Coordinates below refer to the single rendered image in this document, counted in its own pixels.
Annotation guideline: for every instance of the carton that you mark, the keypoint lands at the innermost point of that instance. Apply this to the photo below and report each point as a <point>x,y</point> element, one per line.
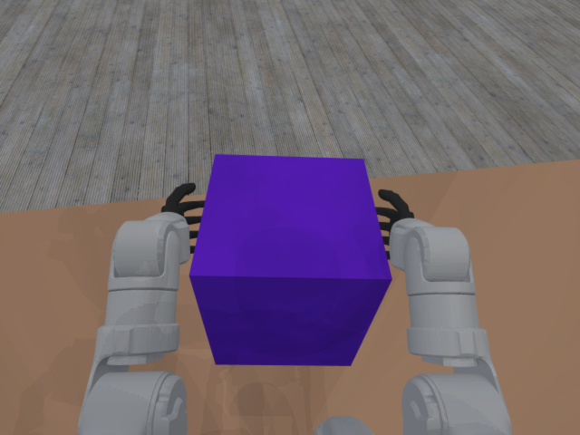
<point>289,266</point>

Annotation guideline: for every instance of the robot right thigh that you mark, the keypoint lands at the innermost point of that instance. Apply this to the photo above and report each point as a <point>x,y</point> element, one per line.
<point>342,425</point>

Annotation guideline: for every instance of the robot right forearm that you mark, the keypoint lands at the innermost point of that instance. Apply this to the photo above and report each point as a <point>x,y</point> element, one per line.
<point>443,310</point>

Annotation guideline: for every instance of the robot right hand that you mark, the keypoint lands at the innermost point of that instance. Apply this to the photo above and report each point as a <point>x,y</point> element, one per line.
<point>394,215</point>

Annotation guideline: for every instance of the right robot upper arm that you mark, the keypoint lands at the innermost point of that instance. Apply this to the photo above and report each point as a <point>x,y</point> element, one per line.
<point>452,404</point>

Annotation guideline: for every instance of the robot left hand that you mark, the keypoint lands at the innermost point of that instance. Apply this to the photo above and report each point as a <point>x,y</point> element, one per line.
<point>173,205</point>

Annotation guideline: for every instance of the robot left forearm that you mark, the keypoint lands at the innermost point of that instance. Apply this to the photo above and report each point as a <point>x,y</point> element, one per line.
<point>141,305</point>

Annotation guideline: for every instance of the left robot upper arm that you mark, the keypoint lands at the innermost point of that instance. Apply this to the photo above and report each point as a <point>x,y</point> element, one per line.
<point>136,403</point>

